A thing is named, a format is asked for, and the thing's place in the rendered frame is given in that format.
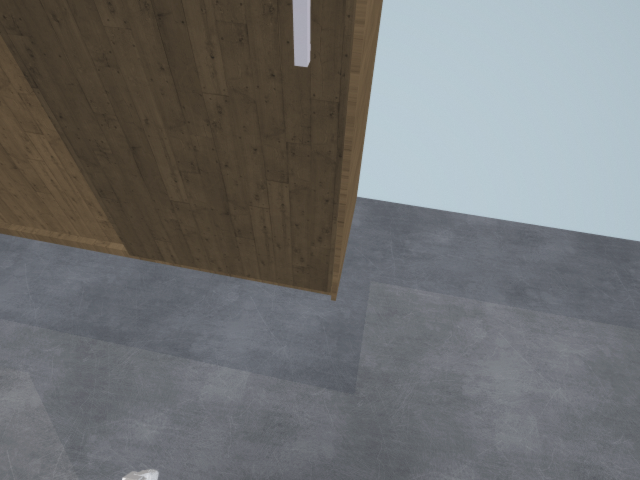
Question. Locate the wardrobe door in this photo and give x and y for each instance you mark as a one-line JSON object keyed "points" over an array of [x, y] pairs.
{"points": [[202, 142], [40, 184]]}

